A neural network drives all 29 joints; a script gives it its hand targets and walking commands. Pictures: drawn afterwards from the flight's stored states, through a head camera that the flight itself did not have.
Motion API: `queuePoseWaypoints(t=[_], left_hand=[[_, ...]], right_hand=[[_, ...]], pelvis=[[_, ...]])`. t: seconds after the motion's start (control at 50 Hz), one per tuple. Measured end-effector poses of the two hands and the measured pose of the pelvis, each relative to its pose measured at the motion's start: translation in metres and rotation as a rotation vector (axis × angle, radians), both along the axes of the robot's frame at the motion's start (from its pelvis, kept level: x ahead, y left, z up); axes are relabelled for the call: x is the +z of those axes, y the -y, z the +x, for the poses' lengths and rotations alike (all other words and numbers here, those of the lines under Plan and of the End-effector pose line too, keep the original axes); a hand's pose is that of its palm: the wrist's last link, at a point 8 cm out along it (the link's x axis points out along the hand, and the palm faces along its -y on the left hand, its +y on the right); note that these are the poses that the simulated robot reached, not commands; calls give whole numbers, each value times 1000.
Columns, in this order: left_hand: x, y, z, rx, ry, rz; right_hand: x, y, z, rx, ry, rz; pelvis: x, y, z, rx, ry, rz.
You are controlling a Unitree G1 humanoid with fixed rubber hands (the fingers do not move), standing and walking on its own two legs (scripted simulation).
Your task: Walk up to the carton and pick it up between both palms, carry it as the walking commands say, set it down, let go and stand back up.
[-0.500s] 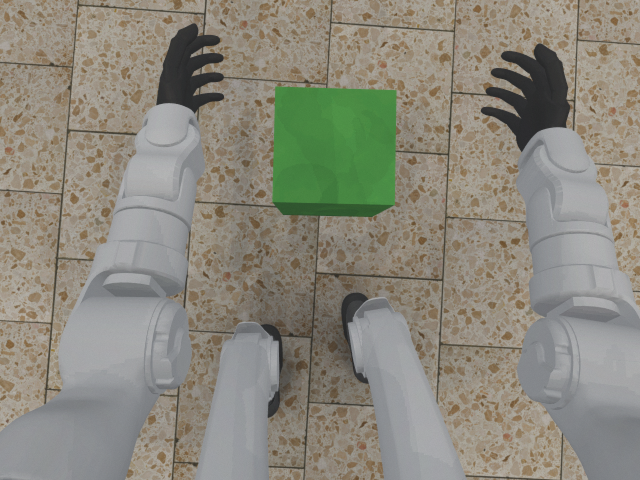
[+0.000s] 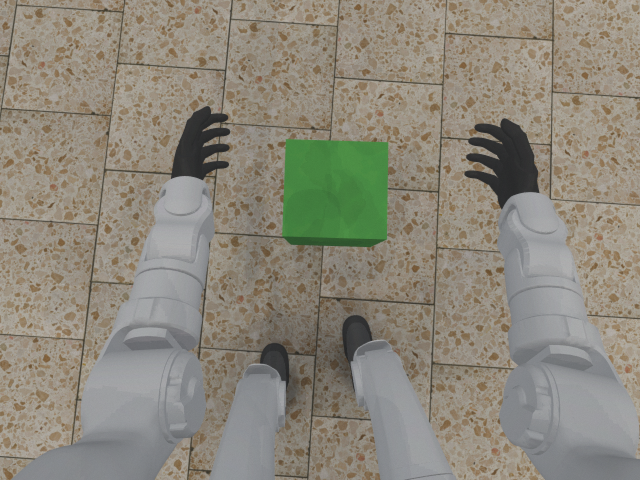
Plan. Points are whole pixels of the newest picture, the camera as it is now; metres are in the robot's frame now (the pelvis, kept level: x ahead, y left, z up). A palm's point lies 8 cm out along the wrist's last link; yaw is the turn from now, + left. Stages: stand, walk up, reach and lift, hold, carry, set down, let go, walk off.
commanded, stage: let go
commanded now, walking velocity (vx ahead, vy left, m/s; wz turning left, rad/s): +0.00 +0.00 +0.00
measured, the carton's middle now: (333, 200) +0.50 -0.08 -0.56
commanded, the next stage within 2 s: stand in 1.16 s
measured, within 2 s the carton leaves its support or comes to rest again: neither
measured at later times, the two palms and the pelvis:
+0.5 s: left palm (69, 347) +0.30 +0.20 +0.00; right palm (589, 351) +0.24 -0.24 +0.01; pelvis +0.05 +0.00 +0.08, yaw -2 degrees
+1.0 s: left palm out of the picture +0.25 +0.26 +0.03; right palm (565, 373) +0.23 -0.21 +0.02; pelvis +0.08 +0.03 +0.09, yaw -3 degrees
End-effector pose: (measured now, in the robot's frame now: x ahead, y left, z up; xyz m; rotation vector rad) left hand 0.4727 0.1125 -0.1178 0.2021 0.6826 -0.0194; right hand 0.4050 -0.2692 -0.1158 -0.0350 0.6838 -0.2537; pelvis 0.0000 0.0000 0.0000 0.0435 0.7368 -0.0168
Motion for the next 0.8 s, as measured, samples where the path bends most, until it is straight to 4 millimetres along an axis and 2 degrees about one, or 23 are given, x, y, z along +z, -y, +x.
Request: queuePoseWaypoints(t=[0.1, 0.2, 0.3, 0.38, 0.5, 0.62, 0.7, 0.8], left_hand=[[11, -16, -45, 28, -17, 42], [39, -32, -92, 43, -51, 49], [74, -50, -121, 39, -51, 43], [97, -63, -138, 37, -44, 30], [116, -85, -170, 41, -65, 17], [126, -109, -204, 53, -98, 16], [132, -124, -218, 66, -105, 15], [140, -136, -223, 77, -98, 12]], right_hand=[[12, 2, -37, 90, -58, -42], [44, 5, -82, 128, -108, -48], [80, 1, -117, 140, -109, -44], [101, -9, -138, 148, -103, -37], [121, -28, -164, 152, -107, -33], [133, -37, -183, 144, -138, -47], [137, -42, -187, 150, -151, -50], [139, -52, -180, 164, -139, -47]], pelvis=[[16, 3, 10, -6, 44, 4], [37, 6, 19, -12, 148, -4], [55, 7, 30, -19, 281, -20], [67, 6, 38, -24, 391, -35], [80, 1, 53, -21, 538, -53], [89, -8, 67, -13, 648, -65], [92, -15, 74, -12, 693, -71], [93, -23, 79, -15, 726, -74]])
